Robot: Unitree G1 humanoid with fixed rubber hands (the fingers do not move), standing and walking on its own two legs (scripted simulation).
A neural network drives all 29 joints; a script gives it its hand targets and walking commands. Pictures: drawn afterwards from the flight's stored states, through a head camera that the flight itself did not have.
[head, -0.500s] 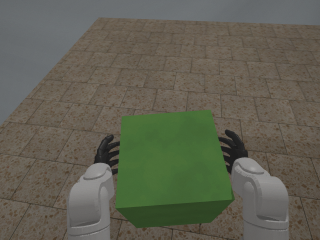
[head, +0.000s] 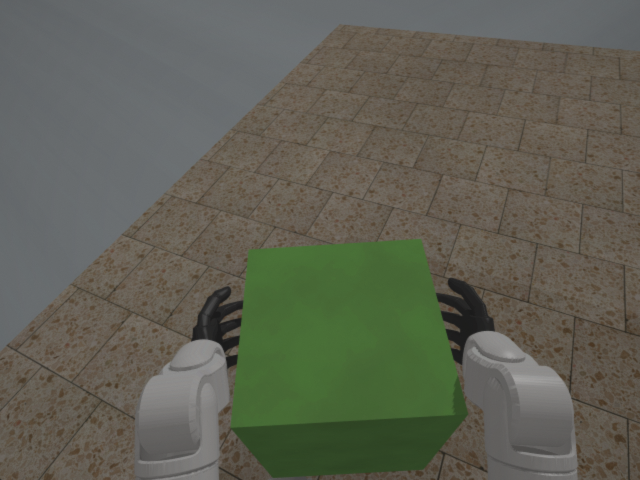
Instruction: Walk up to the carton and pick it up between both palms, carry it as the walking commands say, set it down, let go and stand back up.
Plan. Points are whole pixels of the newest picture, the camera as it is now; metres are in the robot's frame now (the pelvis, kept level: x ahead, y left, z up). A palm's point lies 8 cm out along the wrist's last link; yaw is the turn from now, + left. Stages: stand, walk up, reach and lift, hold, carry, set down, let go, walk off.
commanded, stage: carry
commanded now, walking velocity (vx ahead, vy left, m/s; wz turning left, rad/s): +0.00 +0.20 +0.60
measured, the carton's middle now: (341, 366) +0.28 -0.01 +0.00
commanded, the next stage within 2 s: none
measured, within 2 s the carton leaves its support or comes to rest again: neither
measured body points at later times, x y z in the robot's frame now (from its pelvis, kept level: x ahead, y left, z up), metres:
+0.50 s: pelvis -0.06 +0.17 -0.01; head -0.01 +0.17 +0.43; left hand +0.17 +0.39 +0.05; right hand +0.26 +0.11 +0.05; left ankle +0.00 +0.25 -0.73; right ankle -0.04 +0.09 -0.72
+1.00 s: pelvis -0.16 +0.31 -0.01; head -0.14 +0.33 +0.44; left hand -0.01 +0.60 +0.04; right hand +0.16 +0.36 +0.05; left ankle -0.17 +0.43 -0.73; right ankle -0.10 +0.16 -0.67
